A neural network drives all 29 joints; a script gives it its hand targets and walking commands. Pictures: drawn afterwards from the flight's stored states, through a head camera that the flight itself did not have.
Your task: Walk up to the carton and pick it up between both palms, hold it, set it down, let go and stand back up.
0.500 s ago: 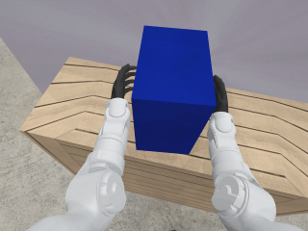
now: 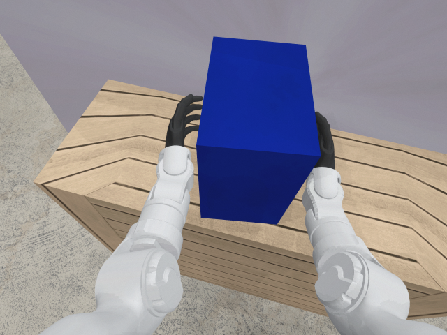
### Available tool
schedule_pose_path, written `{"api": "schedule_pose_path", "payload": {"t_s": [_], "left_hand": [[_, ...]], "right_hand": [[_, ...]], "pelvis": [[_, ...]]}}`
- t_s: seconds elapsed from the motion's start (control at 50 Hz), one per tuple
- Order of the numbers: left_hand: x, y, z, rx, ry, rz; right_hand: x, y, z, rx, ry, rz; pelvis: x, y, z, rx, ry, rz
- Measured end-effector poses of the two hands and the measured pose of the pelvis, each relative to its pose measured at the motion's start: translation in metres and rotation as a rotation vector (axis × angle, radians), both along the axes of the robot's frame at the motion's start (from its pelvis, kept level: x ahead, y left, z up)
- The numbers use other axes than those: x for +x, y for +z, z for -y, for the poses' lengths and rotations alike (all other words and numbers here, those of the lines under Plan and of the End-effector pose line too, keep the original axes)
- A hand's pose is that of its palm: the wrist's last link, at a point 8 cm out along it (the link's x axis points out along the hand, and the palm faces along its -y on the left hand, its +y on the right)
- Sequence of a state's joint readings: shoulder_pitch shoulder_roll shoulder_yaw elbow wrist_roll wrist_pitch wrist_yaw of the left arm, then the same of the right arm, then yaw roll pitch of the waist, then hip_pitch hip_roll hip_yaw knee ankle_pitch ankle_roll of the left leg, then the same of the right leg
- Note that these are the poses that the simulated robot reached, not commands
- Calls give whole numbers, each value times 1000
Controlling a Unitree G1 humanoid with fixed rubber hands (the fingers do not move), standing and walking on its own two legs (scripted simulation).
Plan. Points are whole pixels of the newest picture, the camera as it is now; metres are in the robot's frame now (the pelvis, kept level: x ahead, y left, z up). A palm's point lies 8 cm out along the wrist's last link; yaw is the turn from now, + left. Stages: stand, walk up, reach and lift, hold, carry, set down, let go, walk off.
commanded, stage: reach and lift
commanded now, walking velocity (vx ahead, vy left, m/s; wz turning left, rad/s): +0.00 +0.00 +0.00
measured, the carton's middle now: (248, 139) +0.47 -0.07 +0.03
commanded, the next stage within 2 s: none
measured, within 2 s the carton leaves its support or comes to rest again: leaves its support in 1.16 s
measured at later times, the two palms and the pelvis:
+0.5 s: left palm (185, 151) +0.42 +0.05 +0.07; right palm (331, 168) +0.38 -0.20 +0.06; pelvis -0.03 -0.01 +0.00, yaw -1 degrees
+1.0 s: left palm (184, 153) +0.42 +0.06 +0.07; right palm (331, 170) +0.38 -0.20 +0.06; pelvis -0.03 +0.00 -0.01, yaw -1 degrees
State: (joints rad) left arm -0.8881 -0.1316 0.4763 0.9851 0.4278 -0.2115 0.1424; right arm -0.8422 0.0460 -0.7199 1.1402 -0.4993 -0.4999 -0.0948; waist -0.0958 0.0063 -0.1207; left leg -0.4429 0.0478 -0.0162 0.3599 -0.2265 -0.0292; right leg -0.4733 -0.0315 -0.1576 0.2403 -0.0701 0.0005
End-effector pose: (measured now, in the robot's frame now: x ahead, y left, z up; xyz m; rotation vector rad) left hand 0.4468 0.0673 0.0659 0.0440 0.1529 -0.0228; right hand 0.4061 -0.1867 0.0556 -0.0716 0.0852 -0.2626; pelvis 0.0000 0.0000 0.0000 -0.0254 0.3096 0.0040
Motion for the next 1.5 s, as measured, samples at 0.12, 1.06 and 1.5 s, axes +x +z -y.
{"api": "schedule_pose_path", "payload": {"t_s": [0.12, 1.06, 1.5], "left_hand": [[-7, 2, 0, -7, 7, 31], [-31, 1, 8, -11, 2, -25], [-55, 94, -7, 0, 43, 13]], "right_hand": [[-5, 2, 0, 0, 2, 24], [-30, 5, 8, -16, 10, -63], [-44, 94, -6, 38, 38, -54]], "pelvis": [[-8, 0, 2, 3, 8, -9], [-29, -6, 0, 8, -27, -41], [-51, -6, -10, 3, -26, 114]]}}
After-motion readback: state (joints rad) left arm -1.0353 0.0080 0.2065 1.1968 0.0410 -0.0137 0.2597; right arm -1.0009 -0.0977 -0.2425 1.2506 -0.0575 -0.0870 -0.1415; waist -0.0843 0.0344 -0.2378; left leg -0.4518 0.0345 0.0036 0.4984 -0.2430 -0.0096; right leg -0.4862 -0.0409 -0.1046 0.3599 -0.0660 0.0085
